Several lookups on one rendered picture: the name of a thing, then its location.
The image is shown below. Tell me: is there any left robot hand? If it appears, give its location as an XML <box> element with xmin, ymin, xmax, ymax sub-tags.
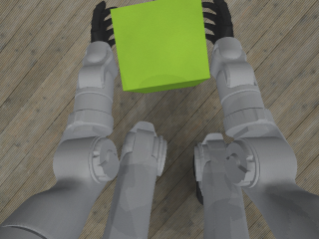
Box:
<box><xmin>91</xmin><ymin>1</ymin><xmax>118</xmax><ymax>48</ymax></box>

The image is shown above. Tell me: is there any left robot forearm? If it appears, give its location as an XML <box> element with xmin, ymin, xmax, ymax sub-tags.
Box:
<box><xmin>53</xmin><ymin>41</ymin><xmax>119</xmax><ymax>173</ymax></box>

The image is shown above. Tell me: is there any right robot hand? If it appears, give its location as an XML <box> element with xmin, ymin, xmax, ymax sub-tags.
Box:
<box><xmin>201</xmin><ymin>0</ymin><xmax>234</xmax><ymax>45</ymax></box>

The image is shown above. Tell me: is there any robot left upper arm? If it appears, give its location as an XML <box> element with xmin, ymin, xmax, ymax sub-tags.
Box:
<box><xmin>0</xmin><ymin>135</ymin><xmax>120</xmax><ymax>239</ymax></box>

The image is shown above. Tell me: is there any right robot forearm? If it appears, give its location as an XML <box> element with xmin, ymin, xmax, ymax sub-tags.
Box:
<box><xmin>209</xmin><ymin>37</ymin><xmax>298</xmax><ymax>166</ymax></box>

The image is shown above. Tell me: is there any left robot thigh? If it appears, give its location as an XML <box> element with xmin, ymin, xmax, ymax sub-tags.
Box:
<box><xmin>102</xmin><ymin>128</ymin><xmax>167</xmax><ymax>239</ymax></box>

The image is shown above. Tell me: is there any robot thigh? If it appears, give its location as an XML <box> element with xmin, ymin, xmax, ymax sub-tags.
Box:
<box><xmin>102</xmin><ymin>128</ymin><xmax>167</xmax><ymax>239</ymax></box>
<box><xmin>194</xmin><ymin>139</ymin><xmax>250</xmax><ymax>239</ymax></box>

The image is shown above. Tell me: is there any right robot thigh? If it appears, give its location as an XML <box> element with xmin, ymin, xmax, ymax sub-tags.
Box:
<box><xmin>194</xmin><ymin>139</ymin><xmax>250</xmax><ymax>239</ymax></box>

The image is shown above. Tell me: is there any carton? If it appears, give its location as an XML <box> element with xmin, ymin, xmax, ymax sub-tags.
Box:
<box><xmin>110</xmin><ymin>0</ymin><xmax>210</xmax><ymax>94</ymax></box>

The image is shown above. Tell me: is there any robot right upper arm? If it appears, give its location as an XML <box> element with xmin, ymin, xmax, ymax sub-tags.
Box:
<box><xmin>223</xmin><ymin>136</ymin><xmax>319</xmax><ymax>239</ymax></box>

